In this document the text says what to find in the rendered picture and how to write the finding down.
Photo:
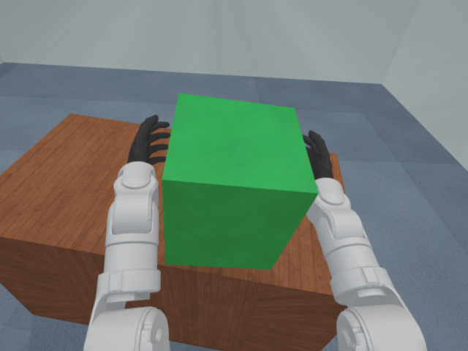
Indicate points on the robot left forearm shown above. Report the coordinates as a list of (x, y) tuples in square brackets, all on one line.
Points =
[(132, 237)]

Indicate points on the pedestal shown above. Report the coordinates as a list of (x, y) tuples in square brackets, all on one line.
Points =
[(54, 203)]

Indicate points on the right robot upper arm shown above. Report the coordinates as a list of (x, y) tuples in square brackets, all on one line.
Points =
[(387, 327)]

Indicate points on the left robot upper arm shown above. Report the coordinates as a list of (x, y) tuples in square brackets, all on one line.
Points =
[(135, 329)]

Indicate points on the right robot hand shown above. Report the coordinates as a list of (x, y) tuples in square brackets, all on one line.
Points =
[(319, 156)]

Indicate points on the left robot hand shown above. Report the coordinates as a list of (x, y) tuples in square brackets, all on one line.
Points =
[(141, 150)]

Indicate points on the carton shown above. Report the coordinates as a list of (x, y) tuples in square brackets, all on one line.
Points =
[(237, 183)]

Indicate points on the robot right forearm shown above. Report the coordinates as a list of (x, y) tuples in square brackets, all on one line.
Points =
[(357, 278)]

